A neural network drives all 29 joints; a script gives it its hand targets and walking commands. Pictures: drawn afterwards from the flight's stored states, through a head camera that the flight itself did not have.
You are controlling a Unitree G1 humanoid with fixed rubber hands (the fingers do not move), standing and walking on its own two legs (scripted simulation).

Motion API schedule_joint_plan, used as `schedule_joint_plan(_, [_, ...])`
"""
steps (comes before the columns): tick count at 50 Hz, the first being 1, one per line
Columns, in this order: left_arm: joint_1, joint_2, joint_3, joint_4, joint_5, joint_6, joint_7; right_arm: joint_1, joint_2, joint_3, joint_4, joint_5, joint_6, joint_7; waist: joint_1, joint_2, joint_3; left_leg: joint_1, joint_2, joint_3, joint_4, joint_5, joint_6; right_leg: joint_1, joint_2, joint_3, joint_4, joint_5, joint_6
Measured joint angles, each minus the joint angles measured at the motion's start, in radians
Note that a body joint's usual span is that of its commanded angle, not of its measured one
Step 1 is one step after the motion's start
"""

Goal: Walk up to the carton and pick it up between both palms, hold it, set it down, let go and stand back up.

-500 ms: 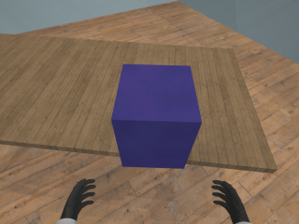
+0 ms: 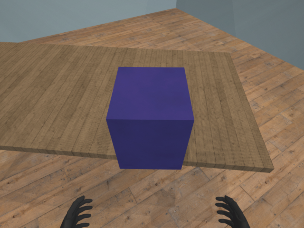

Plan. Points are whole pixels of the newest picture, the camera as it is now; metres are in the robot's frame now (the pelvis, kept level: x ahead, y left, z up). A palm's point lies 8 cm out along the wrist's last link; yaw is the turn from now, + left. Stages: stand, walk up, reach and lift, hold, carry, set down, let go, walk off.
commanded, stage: set down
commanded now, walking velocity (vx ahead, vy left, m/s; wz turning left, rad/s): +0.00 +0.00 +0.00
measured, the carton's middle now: (150, 120) +0.42 +0.02 +0.03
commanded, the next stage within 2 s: let go in 0.26 s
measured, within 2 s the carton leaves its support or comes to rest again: neither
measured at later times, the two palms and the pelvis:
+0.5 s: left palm out of the picture +0.14 +0.22 -0.08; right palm out of the picture +0.14 -0.23 -0.09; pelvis -0.01 -0.01 +0.00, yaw +0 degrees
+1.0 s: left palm out of the picture +0.12 +0.25 -0.09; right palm out of the picture +0.10 -0.22 -0.12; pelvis +0.00 +0.01 -0.01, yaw +4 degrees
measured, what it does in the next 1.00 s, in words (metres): stands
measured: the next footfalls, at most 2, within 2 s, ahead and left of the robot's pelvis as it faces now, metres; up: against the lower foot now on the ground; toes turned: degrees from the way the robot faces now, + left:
none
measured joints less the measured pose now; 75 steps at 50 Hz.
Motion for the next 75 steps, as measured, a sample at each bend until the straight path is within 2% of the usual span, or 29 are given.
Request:
schedule_joint_plan(21, [-0.042, -0.003, 0.013, 0.049, 0.03, 0.031, -0.006, -0.002, -0.01, -0.017, 0.037, -0.027, 0.013, 0.008, 0.0, -0.013, 0.015, -0.012, 0.007, -0.007, 0.018, 0.001, -0.011, -0.019, 0.007, -0.008, 0.037, -0.011, -0.011])
schedule_joint_plan(35, [-0.035, -0.006, 0.009, 0.053, 0.017, 0.022, -0.008, -0.013, -0.012, -0.006, 0.062, -0.023, -0.012, 0.007, 0.002, -0.001, -0.002, -0.017, 0.005, 0.005, 0.018, -0.004, -0.003, -0.023, 0.005, 0.004, 0.025, -0.006, -0.003])
schedule_joint_plan(43, [-0.018, -0.017, 0.011, 0.063, 0.015, 0.021, -0.012, -0.012, -0.009, -0.006, 0.071, -0.025, -0.008, 0.007, -0.01, 0.008, -0.007, -0.002, 0.002, 0.009, 0.02, -0.01, 0.004, -0.001, 0.002, 0.009, 0.01, -0.001, 0.005])
schedule_joint_plan(46, [-0.027, -0.017, 0.012, 0.115, 0.075, -0.043, -0.015, 0.013, -0.02, -0.004, 0.067, -0.021, 0.082, 0.012, -0.028, 0.012, -0.045, -0.075, -0.007, -0.026, 0.079, -0.026, 0.008, -0.047, -0.008, -0.025, 0.044, -0.018, 0.011])
schedule_joint_plan(49, [-0.02, -0.016, 0.019, 0.158, 0.075, -0.087, -0.014, 0.044, -0.04, -0.015, 0.09, -0.025, 0.156, 0.022, -0.021, 0.019, -0.073, -0.133, -0.016, -0.05, 0.138, -0.049, 0.013, -0.09, -0.017, -0.049, 0.09, -0.043, 0.014])
schedule_joint_plan(53, [0.017, -0.011, 0.03, 0.204, 0.07, -0.101, -0.007, 0.089, -0.053, -0.034, 0.124, -0.03, 0.198, 0.026, -0.014, 0.019, -0.104, -0.19, -0.03, -0.074, 0.192, -0.07, 0.019, -0.133, -0.031, -0.072, 0.136, -0.069, 0.016])
schedule_joint_plan(58, [0.064, -0.006, 0.033, 0.275, 0.063, -0.097, 0.006, 0.124, -0.042, -0.043, 0.144, -0.029, 0.203, 0.02, -0.02, 0.011, -0.118, -0.232, -0.046, -0.09, 0.22, -0.073, 0.028, -0.165, -0.047, -0.088, 0.162, -0.078, 0.024])
schedule_joint_plan(67, [0.108, -0.017, 0.033, 0.372, 0.063, -0.108, 0.014, 0.132, -0.008, -0.037, 0.174, -0.031, 0.196, 0.006, -0.007, 0.006, -0.136, -0.257, -0.07, -0.102, 0.214, -0.051, 0.04, -0.188, -0.07, -0.101, 0.166, -0.068, 0.036])
schedule_joint_plan(75, [0.131, -0.03, 0.033, 0.446, 0.064, -0.113, 0.02, 0.129, 0.01, -0.036, 0.201, -0.026, 0.195, -0.009, 0.002, 0.013, -0.152, -0.256, -0.078, -0.114, 0.181, -0.018, 0.036, -0.187, -0.078, -0.112, 0.146, -0.048, 0.033])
